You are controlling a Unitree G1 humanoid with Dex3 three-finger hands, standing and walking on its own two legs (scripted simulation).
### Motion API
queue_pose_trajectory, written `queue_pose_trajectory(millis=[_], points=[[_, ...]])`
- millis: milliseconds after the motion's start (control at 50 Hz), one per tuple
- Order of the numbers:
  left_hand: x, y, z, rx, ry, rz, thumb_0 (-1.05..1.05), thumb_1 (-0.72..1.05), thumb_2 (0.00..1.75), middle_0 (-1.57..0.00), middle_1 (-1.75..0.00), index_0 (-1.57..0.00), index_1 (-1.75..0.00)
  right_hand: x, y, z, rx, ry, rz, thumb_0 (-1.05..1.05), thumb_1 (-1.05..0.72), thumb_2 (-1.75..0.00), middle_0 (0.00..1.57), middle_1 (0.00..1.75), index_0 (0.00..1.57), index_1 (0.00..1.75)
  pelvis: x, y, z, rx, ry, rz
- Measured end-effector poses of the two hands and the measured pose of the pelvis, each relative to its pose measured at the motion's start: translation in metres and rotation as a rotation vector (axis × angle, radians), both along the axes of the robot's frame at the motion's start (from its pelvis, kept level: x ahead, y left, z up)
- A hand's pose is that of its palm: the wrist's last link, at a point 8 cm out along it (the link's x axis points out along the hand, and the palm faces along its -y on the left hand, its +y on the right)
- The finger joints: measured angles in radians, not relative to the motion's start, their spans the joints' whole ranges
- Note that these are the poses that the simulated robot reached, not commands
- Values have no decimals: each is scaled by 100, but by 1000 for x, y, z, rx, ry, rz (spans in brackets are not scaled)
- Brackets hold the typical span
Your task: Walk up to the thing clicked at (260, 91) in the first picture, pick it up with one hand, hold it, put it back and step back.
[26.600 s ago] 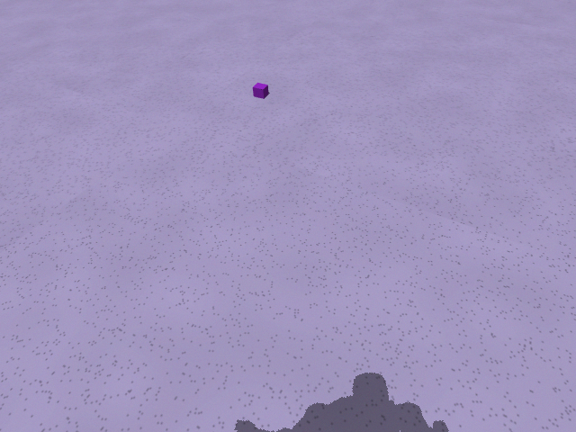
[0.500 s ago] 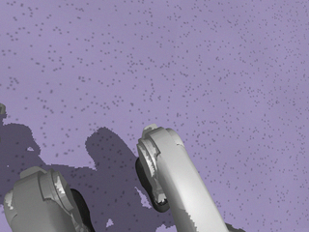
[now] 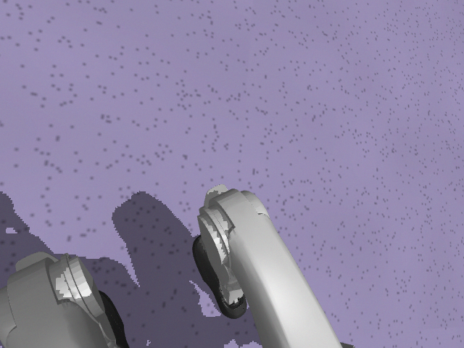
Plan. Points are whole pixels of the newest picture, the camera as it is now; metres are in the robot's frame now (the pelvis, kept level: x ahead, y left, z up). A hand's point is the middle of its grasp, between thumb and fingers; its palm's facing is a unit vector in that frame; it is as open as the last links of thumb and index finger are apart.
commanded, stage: approach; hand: left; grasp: from above
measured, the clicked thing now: out of the picture +0.47 +0.35 -0.30
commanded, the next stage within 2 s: rest palm in 0.10 s
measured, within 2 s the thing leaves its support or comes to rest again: neither
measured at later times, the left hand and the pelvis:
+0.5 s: hand out of the picture +0.46 +0.31 -0.21, palm faces -0.06 -0.47 -0.88, open 14.1 cm; pelvis +0.00 +0.00 +0.00, yaw +0 degrees
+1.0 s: hand out of the picture +0.46 +0.32 -0.24, palm faces -0.03 -0.47 -0.88, open 14.3 cm; pelvis +0.00 +0.00 +0.00, yaw -2 degrees
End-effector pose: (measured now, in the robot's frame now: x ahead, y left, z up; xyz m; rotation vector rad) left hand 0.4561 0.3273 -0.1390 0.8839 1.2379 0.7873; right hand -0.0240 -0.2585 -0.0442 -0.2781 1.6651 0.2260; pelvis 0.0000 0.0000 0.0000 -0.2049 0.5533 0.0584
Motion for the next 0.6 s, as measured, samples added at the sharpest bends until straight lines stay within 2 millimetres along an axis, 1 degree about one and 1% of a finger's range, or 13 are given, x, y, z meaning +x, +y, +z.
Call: queue_pose_trajectory(millis=[60,140,200,280,360,440,600], points=[[-7,10,6,-1,9,21,0,-48,92,-20,-90,-16,-94,6,4,-5,13,-25,5,0,-94,-90,19,30,19,30,-1,1,0,0,-2,4],[-11,19,13,-5,15,13,0,-45,90,-20,-90,-17,-93,13,7,-9,16,-55,13,0,-94,-90,19,30,19,30,-2,2,1,1,0,8],[-10,20,16,-8,22,-16,0,-44,89,-21,-90,-17,-93,17,7,-11,9,-70,24,0,-93,-90,19,30,19,30,-2,2,1,3,3,10],[-4,16,15,-12,28,-57,0,-44,89,-21,-90,-17,-93,19,5,-9,-10,-79,38,0,-93,-90,19,30,19,30,-3,2,2,1,4,11],[0,8,8,-17,40,-85,0,-47,92,-19,-90,-15,-93,16,2,-4,-31,-71,47,0,-93,-90,19,30,19,30,-3,1,2,-1,2,9],[2,-2,-5,-24,50,-95,0,-50,95,-18,-89,-13,-93,8,1,4,-42,-44,54,0,-93,-91,19,30,19,30,-3,0,3,-2,0,5],[2,-13,-29,-25,39,-54,0,-53,97,-19,-86,-13,-92,-9,3,17,-38,35,67,0,-93,-91,19,30,19,30,-2,-2,4,-8,-10,-3]])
